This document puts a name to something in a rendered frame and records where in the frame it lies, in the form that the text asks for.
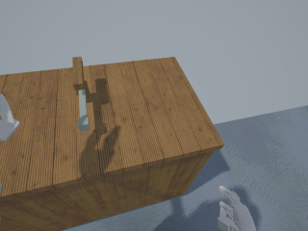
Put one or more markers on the left robot hand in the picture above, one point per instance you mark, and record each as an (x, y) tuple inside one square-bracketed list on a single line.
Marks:
[(8, 124)]

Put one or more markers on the tap lever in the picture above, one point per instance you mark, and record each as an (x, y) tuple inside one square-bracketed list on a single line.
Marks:
[(83, 121)]

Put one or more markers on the counter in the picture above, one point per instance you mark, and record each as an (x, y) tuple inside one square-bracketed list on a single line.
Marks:
[(149, 137)]

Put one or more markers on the right robot hand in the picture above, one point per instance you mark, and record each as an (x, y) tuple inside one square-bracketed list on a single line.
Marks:
[(237, 218)]

